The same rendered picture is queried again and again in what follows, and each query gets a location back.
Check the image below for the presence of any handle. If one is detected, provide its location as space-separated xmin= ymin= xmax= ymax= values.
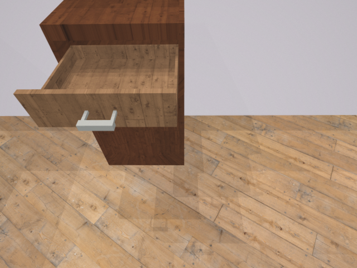
xmin=76 ymin=111 xmax=117 ymax=131

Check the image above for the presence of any drawer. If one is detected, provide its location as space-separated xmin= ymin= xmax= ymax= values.
xmin=14 ymin=44 xmax=179 ymax=127

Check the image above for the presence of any cabinet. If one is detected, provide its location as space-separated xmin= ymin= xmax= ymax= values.
xmin=39 ymin=0 xmax=185 ymax=165

